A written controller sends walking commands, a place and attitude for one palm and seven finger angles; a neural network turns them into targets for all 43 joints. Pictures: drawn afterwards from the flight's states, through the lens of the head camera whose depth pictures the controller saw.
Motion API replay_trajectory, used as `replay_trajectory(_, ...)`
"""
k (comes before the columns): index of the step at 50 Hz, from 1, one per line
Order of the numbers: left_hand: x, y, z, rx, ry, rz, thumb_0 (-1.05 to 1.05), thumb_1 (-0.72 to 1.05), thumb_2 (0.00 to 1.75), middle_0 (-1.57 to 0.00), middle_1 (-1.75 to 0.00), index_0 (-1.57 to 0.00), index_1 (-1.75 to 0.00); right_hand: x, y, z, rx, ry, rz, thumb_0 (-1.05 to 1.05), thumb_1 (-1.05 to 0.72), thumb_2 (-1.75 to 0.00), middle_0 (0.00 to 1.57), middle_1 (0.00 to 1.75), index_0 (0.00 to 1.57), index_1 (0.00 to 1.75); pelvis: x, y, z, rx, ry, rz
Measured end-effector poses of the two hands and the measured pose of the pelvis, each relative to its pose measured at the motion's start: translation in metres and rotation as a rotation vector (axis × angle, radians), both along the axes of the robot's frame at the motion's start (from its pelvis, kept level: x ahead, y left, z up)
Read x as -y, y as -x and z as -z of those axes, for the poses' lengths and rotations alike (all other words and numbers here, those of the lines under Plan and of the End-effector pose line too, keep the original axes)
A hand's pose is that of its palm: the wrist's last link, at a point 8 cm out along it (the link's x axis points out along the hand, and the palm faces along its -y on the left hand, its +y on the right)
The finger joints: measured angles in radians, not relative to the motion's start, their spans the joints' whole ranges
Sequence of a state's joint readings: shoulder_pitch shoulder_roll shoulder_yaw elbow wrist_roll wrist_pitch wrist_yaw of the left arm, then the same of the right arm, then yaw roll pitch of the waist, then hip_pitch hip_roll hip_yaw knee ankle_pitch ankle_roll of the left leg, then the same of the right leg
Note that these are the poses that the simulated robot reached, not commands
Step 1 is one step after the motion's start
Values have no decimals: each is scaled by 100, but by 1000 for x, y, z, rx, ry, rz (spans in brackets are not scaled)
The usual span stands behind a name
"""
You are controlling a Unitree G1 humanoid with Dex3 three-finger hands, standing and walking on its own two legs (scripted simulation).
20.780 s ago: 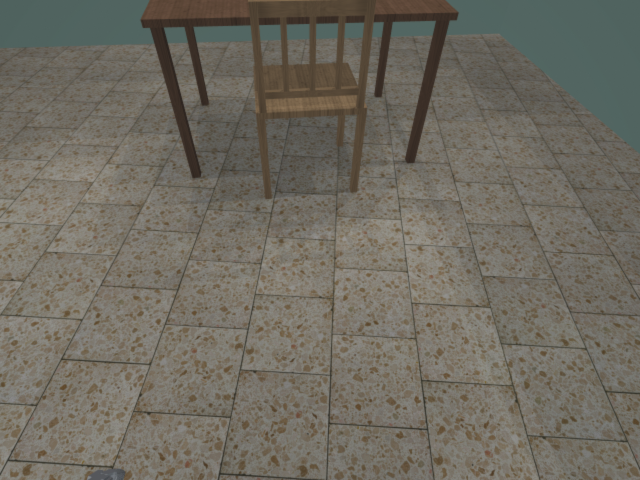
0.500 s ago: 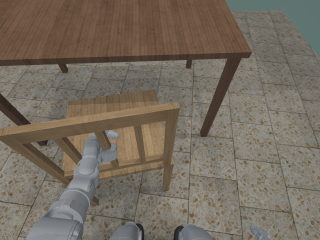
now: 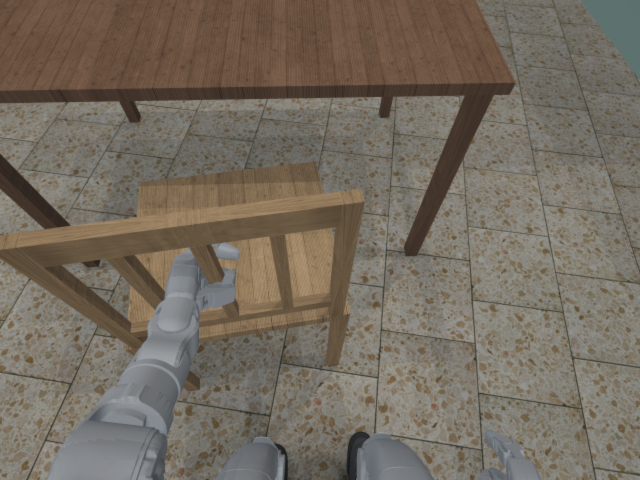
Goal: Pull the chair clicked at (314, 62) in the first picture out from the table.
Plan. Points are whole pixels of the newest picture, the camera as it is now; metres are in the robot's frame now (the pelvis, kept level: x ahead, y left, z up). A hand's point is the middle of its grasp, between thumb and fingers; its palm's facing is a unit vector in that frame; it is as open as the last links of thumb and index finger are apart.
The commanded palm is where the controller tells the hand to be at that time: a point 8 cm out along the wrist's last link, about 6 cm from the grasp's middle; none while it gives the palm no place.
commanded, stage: step backward, pulling the chair out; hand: left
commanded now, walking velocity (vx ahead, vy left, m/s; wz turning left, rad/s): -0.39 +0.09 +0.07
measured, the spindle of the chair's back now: (218, 282) +0.39 +0.16 -0.09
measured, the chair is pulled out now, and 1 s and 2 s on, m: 0.20 0.29 0.41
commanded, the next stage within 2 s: none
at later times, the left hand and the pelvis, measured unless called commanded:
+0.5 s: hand (216, 318) +0.32 +0.15 -0.06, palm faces +0.05 -0.98 -0.20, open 5.4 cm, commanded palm +0.31 +0.20 -0.05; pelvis -0.04 +0.00 +0.00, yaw +2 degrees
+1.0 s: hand (208, 349) +0.28 +0.15 -0.06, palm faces +0.03 -0.98 -0.19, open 5.4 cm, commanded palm +0.27 +0.20 -0.05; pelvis -0.08 +0.01 +0.00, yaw +3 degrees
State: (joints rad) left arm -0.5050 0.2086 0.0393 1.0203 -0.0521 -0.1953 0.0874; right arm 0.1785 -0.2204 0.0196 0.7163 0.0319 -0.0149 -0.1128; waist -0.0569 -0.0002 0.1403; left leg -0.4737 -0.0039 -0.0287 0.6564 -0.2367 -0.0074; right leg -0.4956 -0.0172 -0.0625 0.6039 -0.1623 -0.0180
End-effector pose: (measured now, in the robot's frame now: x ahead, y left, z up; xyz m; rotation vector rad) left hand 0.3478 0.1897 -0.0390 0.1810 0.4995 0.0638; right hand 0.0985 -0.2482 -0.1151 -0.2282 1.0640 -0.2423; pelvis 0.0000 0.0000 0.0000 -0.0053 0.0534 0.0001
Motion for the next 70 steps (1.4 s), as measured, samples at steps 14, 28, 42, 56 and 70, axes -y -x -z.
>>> replay_trajectory(14,-6,32,0,-6,10,21,5,68,79,-30,-120,-50,-145,5,35,-10,-37,64,-6,1,-90,-90,20,30,21,30,-13,20,-3,25,14,-18)
replay_trajectory(28,-8,54,-1,-6,-5,-40,6,66,83,-33,-120,-50,-145,5,46,4,-18,14,-37,1,-90,-90,20,30,21,30,0,40,1,29,-2,-54)
replay_trajectory(42,-14,71,-1,-7,-3,-19,6,67,82,-31,-122,-50,-145,-1,59,-1,-28,26,-54,1,-90,-90,20,30,21,30,-1,65,-1,17,1,-49)
replay_trajectory(56,-17,106,-1,-5,-2,-9,6,67,81,-31,-123,-50,-145,2,104,-6,-33,50,-23,1,-90,-90,20,30,21,30,-7,89,-1,27,4,-32)
replay_trajectory(70,-16,128,-2,-16,-6,-30,6,67,81,-32,-124,-50,-145,13,134,1,-69,63,-41,1,-90,-90,20,30,21,30,-7,115,1,19,-10,-76)
